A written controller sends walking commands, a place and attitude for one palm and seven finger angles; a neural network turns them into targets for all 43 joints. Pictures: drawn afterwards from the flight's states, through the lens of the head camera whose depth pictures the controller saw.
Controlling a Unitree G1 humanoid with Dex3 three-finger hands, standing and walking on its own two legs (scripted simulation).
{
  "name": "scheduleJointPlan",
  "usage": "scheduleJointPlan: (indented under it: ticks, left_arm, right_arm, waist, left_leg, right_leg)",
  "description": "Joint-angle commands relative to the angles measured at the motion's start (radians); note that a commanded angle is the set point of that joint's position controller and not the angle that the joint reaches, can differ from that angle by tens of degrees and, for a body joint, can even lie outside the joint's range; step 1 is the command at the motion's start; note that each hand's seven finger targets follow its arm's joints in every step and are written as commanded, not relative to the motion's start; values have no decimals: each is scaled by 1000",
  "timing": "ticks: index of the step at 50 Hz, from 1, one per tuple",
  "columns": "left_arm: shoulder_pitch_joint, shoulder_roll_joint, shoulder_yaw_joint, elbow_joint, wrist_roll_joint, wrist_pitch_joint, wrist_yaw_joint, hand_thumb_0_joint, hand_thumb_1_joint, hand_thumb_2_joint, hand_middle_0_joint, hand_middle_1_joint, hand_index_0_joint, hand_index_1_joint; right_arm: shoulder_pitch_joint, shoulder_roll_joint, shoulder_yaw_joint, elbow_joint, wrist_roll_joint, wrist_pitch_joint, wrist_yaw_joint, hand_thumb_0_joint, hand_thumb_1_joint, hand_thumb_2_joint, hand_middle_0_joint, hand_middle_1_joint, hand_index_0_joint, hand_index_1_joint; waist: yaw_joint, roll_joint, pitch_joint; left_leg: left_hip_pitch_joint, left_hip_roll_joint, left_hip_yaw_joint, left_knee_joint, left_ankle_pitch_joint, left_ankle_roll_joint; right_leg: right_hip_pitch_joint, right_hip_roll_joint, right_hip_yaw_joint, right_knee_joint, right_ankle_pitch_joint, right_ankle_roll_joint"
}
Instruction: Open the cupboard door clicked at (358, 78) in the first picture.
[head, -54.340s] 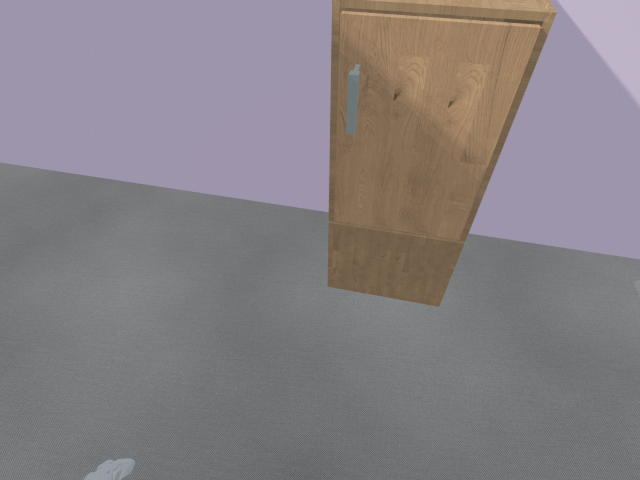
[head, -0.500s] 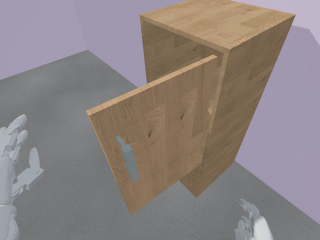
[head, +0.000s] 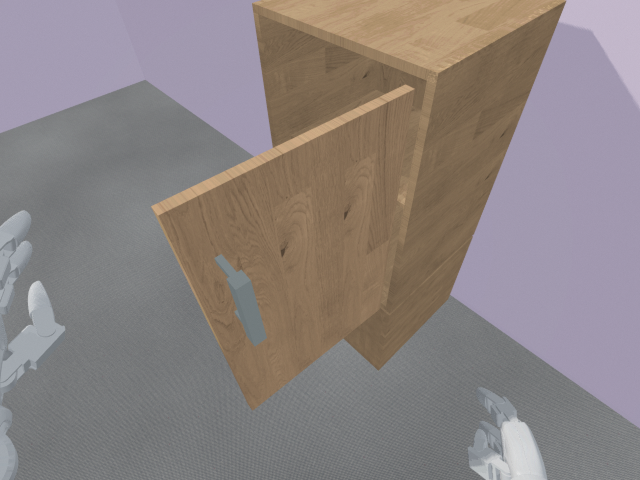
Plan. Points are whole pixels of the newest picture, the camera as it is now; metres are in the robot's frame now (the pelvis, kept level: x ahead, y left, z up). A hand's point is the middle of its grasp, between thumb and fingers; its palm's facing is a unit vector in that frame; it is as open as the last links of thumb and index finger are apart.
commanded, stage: step back with the hand held close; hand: left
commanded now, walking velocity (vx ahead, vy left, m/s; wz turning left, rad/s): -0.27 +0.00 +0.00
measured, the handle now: (240, 301) +0.32 +0.15 +0.04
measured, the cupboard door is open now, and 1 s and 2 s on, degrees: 86 86 86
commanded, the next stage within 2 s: stop stepping back and stand still in 1.20 s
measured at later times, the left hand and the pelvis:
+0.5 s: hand out of the picture +0.13 +0.29 +0.15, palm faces +0.46 -0.74 -0.50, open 7.4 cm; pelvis -0.07 +0.02 -0.02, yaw +1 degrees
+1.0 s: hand out of the picture +0.08 +0.23 +0.15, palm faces +0.29 -0.83 -0.49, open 7.4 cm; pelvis -0.15 +0.00 -0.01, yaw -4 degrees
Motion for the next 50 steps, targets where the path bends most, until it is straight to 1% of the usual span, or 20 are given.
scheduleJointPlan:
  ticks: [1,7,11,14,19,24,27,29,30,32,33,34,36,40,43,45,47,48,49,50]
  left_arm:
    - [63,196,110,-260,3,-67,22,0,900,900,-200,-300,-200,-300]
    - [111,245,177,-298,-2,-69,39,0,900,900,-200,-300,-200,-300]
    - [116,236,174,-317,6,-78,46,0,900,900,-200,-300,-200,-300]
    - [94,224,168,-343,22,-86,47,0,900,900,-200,-300,-200,-300]
    - [22,203,165,-316,52,-100,53,0,900,900,-200,-300,-200,-300]
    - [0,221,162,-334,44,-118,51,0,900,900,-200,-300,-200,-300]
    - [0,232,159,-373,32,-127,64,0,900,900,-200,-300,-200,-300]
    - [30,246,179,-401,26,-133,71,0,900,900,-200,-300,-200,-300]
    - [46,242,185,-418,25,-137,73,0,900,900,-200,-300,-200,-300]
    - [48,239,222,-431,44,-150,77,0,900,900,-200,-300,-200,-300]
    - [38,253,233,-405,51,-152,78,0,900,900,-200,-300,-200,-300]
    - [38,251,238,-385,50,-151,83,0,900,900,-200,-300,-200,-300]
    - [65,234,221,-355,30,-146,83,0,900,900,-200,-300,-200,-300]
    - [95,181,132,-329,6,-115,71,0,900,900,-200,-300,-200,-300]
    - [48,186,103,-359,1,-105,58,0,900,900,-200,-300,-200,-300]
    - [40,245,133,-381,-6,-109,47,0,900,900,-200,-300,-200,-300]
    - [51,321,201,-376,-20,-126,46,0,900,900,-200,-300,-200,-300]
    - [67,343,222,-396,-20,-132,48,0,900,900,-200,-300,-200,-300]
    - [84,325,222,-383,-18,-122,45,0,900,900,-200,-300,-200,-300]
    - [126,341,254,-379,-16,-113,41,0,900,900,-200,-300,-200,-300]
  right_arm:
    - [-86,-120,-59,-175,-1,-17,-16,0,-900,-900,200,300,200,300]
    - [-88,-107,-73,-207,8,12,-25,0,-900,-900,200,300,200,300]
    - [-87,-118,-77,-219,7,10,-28,0,-900,-900,200,300,200,300]
    - [-83,-127,-77,-229,3,-1,-30,0,-900,-900,200,300,200,300]
    - [-68,-136,-81,-230,0,-19,-29,0,-900,-900,200,300,200,300]
    - [-30,-121,-83,-217,3,-26,-18,0,-900,-900,200,300,200,300]
    - [-23,-100,-70,-184,0,-31,-10,0,-900,-900,200,300,200,300]
    - [-31,-106,-67,-188,-2,-36,-16,0,-900,-900,200,300,200,300]
    - [-38,-115,-67,-200,-4,-40,-21,0,-900,-900,200,300,200,300]
    - [-58,-122,-75,-212,-11,-55,-26,0,-900,-900,200,300,200,300]
    - [-56,-110,-78,-203,-15,-64,-27,0,-900,-900,200,300,200,300]
    - [-39,-98,-83,-188,-21,-71,-23,0,-900,-900,200,300,200,300]
    - [-34,-94,-89,-167,-13,-87,-14,0,-900,-900,200,300,200,300]
    - [-36,-101,-78,-126,-11,-103,2,0,-900,-900,200,300,200,300]
    - [-48,-110,-73,-103,-14,-101,8,0,-900,-900,200,300,200,300]
    - [-61,-103,-67,-111,-10,-81,8,0,-900,-900,200,300,200,300]
    - [-92,-92,-58,-137,-8,-80,-7,0,-900,-900,200,300,200,300]
    - [-108,-73,-50,-148,2,-64,-11,0,-900,-900,200,300,200,300]
    - [-127,-63,-51,-165,22,-62,-16,0,-900,-900,200,300,200,300]
    - [-139,-66,-49,-183,31,-59,-17,0,-900,-900,200,300,200,300]
  waist:
    - [-20,-11,-204]
    - [-22,-85,-217]
    - [-17,-4,-190]
    - [-14,59,-161]
    - [-25,34,-62]
    - [-50,-154,-77]
    - [-53,-184,-118]
    - [-52,-90,-134]
    - [-49,21,-129]
    - [-33,258,-143]
    - [-40,243,-119]
    - [-44,153,-109]
    - [-36,42,-117]
    - [-40,121,-154]
    - [-27,145,-206]
    - [-27,-13,-256]
    - [-19,-173,-248]
    - [-7,-202,-289]
    - [1,-305,-287]
    - [14,-330,-270]
  left_leg:
    - [-20,39,-54,-29,263,15]
    - [-96,53,-74,-13,299,11]
    - [-185,84,-110,-64,238,25]
    - [-315,128,-144,-130,114,53]
    - [-592,158,-178,-174,-323,102]
    - [-373,27,-107,93,-296,54]
    - [-148,-9,-74,257,-188,21]
    - [-154,24,-118,121,-177,29]
    - [-241,79,-189,-13,-219,49]
    - [-542,287,-397,-288,-417,128]
    - [-598,331,-434,-343,-447,162]
    - [-559,342,-418,-318,-373,180]
    - [-325,286,-316,-188,-69,162]
    - [-85,240,-238,-175,166,108]
    - [11,201,-187,-111,369,68]
    - [49,132,-94,16,407,26]
    - [6,45,12,151,198,-11]
    - [-87,19,16,238,46,-16]
    - [-224,-31,14,312,-86,-15]
    - [-310,-41,-6,354,-152,-9]
  right_leg:
    - [63,-116,123,5,254,2]
    - [58,-112,128,77,321,5]
    - [62,-78,108,145,228,18]
    - [121,-49,87,250,161,33]
    - [194,-42,111,338,45,38]
    - [-100,-156,287,72,-122,-27]
    - [-314,-232,293,-23,-250,-67]
    - [-286,-180,226,64,-193,-40]
    - [-219,-111,174,172,-182,-5]
    - [49,28,66,582,-169,52]
    - [48,39,96,750,-237,52]
    - [-11,35,118,811,-271,45]
    - [-154,12,109,668,-328,37]
    - [-164,13,37,313,-350,34]
    - [-74,5,32,31,-135,21]
    - [-54,-74,106,-59,173,5]
    - [-79,-193,137,-21,494,-15]
    - [1,-251,184,10,712,-18]
    - [96,-266,173,49,901,-1]
    - [135,-282,169,70,986,-1]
